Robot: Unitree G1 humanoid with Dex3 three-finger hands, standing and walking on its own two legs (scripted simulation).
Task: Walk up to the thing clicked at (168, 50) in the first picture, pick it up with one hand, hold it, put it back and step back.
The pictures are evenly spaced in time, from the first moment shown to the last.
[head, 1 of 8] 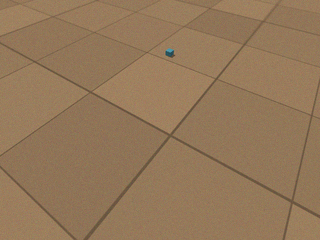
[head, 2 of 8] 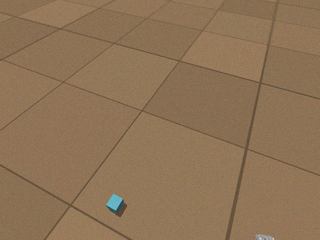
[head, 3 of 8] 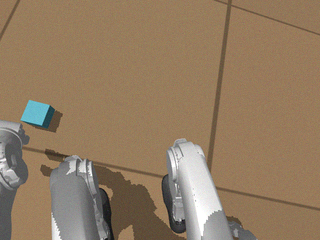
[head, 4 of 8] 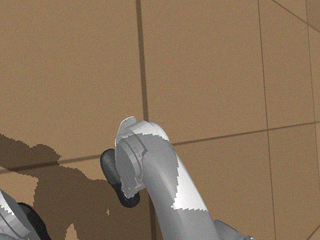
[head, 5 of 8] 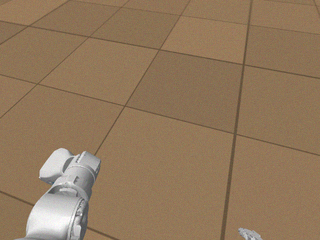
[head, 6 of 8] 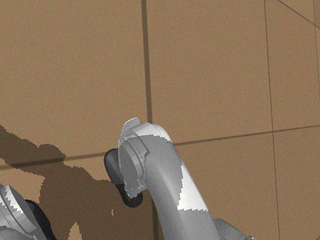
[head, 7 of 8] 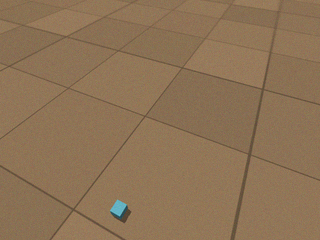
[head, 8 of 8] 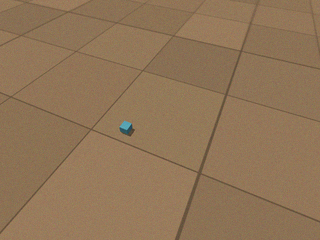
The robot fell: no
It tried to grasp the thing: yes
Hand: left
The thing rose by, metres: 0.67
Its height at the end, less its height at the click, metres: +0.00
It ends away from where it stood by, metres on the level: 0.01
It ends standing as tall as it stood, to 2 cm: yes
